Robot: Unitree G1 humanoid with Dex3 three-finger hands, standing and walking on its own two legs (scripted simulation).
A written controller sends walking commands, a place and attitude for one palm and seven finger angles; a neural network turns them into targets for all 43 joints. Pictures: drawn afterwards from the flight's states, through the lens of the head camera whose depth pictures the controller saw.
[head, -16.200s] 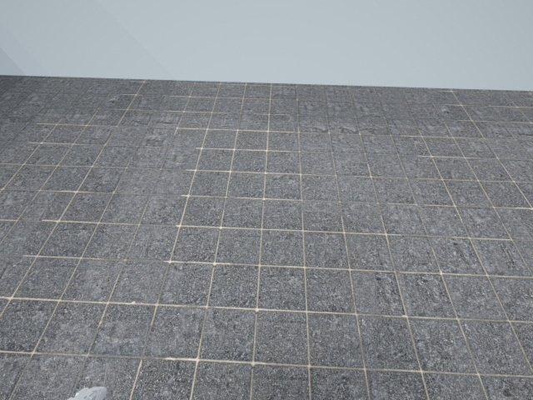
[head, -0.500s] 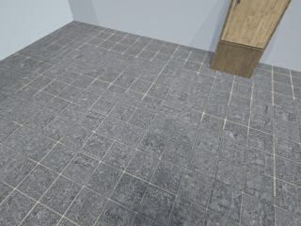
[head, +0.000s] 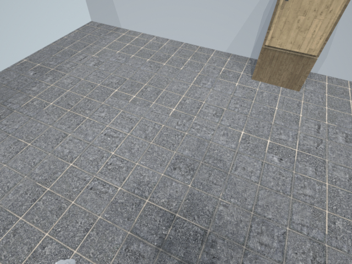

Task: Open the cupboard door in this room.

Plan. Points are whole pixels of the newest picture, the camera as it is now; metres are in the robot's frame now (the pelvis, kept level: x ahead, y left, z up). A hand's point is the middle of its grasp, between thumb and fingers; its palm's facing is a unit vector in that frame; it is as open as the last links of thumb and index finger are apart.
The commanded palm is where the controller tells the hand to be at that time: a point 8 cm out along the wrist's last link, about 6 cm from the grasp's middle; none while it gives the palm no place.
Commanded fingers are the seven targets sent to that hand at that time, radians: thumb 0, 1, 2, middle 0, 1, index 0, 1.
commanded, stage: turn or walk to find it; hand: left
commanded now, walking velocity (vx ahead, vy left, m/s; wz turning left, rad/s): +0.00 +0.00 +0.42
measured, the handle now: out of the picture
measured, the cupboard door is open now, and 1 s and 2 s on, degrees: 0 0 0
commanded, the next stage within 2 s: none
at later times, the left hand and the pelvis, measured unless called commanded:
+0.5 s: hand out of the picture +0.01 +0.20 -0.17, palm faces +0.20 -0.94 -0.26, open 7.4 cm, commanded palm none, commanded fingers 0.00 0.90 0.90 -0.20 -0.30 -0.20 -0.30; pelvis -0.02 -0.02 -0.01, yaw +12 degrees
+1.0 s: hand out of the picture -0.12 +0.13 -0.17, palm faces +0.46 -0.85 -0.25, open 7.4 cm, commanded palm none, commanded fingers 0.00 0.90 0.90 -0.20 -0.30 -0.20 -0.30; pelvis -0.05 -0.06 -0.01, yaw +26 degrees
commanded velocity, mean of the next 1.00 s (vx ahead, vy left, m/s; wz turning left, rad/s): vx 0.00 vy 0.00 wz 0.42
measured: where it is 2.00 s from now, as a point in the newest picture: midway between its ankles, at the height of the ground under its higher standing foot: outside the picture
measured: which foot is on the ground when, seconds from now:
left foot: down 0.00-0.58, up 0.60-1.00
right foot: down 0.00-0.28, up 0.30-0.54, down 0.56-1.00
